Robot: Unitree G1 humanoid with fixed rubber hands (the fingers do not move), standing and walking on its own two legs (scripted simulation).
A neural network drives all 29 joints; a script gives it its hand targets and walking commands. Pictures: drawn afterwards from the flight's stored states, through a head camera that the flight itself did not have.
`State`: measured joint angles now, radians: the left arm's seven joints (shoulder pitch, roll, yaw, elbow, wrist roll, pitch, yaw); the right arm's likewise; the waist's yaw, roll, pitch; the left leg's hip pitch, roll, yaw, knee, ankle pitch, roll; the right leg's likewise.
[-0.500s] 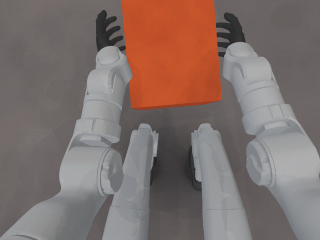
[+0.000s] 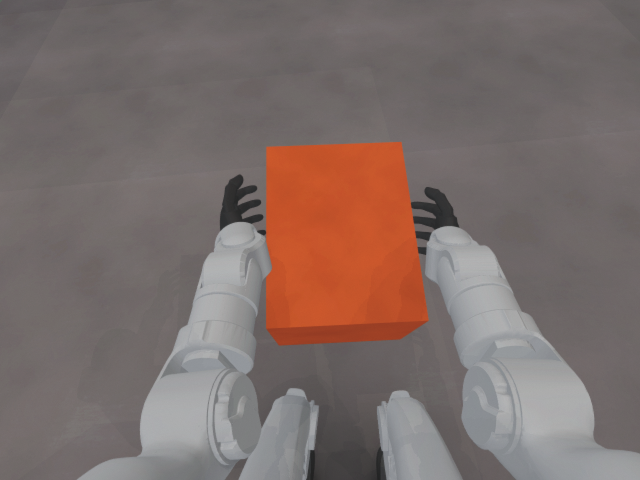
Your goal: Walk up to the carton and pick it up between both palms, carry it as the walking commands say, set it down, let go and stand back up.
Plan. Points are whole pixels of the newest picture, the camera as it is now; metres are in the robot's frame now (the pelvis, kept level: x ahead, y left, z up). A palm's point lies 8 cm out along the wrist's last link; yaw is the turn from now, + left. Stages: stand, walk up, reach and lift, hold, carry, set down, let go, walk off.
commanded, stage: reach and lift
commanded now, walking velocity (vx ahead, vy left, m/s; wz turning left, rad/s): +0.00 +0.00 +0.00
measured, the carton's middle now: (337, 248) +0.45 +0.01 -0.05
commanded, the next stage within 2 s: none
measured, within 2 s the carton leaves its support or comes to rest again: neither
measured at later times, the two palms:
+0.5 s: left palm (216, 212) +0.40 +0.15 +0.11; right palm (450, 214) +0.41 -0.12 +0.09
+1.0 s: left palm (194, 182) +0.38 +0.15 +0.19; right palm (468, 198) +0.38 -0.12 +0.15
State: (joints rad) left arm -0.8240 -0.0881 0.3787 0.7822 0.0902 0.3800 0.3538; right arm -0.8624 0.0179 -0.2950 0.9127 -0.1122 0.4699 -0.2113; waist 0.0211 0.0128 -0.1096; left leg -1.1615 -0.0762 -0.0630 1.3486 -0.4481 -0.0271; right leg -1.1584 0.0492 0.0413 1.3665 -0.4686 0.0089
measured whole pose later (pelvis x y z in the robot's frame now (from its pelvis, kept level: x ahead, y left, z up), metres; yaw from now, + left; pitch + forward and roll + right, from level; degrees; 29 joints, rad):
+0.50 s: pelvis +0.07 +0.01 +0.08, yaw -1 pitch +10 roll +0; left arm -0.49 -0.18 0.38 0.68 0.21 0.35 0.26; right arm -0.55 0.07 -0.18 0.83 -0.19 0.45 -0.16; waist 0.03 0.01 -0.20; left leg -0.74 -0.06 -0.06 0.97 -0.40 -0.01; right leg -0.74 0.04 0.07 0.97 -0.42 0.01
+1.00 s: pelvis +0.04 +0.00 +0.10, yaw -1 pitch +0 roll +1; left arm -0.60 -0.18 0.41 0.68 0.21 0.51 0.31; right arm -0.58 0.07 -0.22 0.83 -0.19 0.57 -0.15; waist 0.07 0.01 -0.15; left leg -0.50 -0.05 -0.06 0.82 -0.33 -0.01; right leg -0.51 0.04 0.07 0.86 -0.35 0.00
